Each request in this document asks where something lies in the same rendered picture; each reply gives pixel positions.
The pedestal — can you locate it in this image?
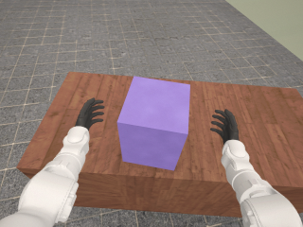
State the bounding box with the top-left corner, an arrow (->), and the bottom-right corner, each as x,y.
16,71 -> 303,218

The right robot upper arm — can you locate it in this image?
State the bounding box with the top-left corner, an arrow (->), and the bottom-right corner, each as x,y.
240,193 -> 301,227

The carton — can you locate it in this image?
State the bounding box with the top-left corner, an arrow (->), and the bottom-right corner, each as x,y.
116,76 -> 190,171

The right robot hand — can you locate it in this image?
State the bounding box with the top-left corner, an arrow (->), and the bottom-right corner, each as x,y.
210,109 -> 240,144

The robot left forearm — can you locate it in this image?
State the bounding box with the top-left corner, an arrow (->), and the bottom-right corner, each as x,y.
18,126 -> 90,211

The left robot hand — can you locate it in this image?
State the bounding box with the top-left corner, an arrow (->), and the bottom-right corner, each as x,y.
75,97 -> 105,131

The left robot upper arm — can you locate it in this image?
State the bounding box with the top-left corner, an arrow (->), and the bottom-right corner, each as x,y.
0,170 -> 79,227

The robot right forearm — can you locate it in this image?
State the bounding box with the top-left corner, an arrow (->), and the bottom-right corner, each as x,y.
221,140 -> 303,227

